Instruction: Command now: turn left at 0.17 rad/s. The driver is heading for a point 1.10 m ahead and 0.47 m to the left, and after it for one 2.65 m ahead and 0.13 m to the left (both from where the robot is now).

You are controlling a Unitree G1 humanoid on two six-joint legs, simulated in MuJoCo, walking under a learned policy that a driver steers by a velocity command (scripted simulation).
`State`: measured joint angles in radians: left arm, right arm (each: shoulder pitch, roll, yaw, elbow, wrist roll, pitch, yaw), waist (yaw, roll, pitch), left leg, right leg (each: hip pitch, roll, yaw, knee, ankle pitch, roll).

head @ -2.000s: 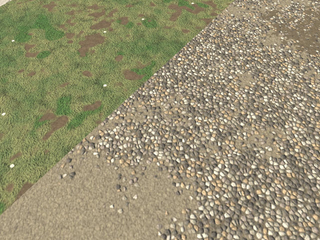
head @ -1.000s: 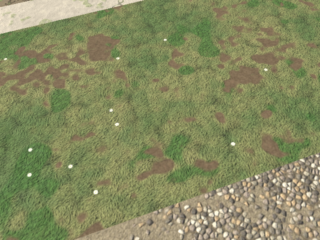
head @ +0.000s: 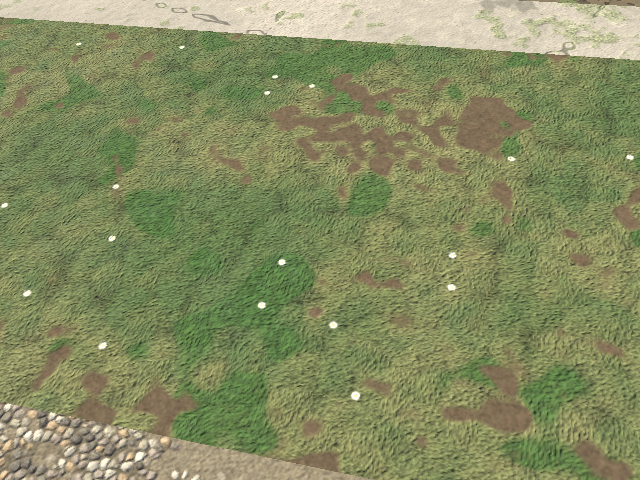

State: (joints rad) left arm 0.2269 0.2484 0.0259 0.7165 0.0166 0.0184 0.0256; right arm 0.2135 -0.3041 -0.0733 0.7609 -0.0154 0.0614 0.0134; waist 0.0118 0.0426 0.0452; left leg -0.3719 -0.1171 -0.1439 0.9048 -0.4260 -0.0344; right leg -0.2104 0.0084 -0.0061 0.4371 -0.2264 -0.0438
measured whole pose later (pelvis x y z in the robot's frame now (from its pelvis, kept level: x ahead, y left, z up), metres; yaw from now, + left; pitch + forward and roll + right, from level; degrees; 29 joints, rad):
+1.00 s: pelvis +0.19 +0.12 -0.02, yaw +25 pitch +1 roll +0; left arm 0.37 0.25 0.04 0.89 0.01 -0.05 -0.01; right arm 0.08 -0.28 -0.05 0.76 -0.03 -0.01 0.04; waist 0.06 -0.01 0.09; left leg -0.42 -0.09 0.07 0.61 -0.21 0.12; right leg -0.24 -0.09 -0.06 1.16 -0.42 0.00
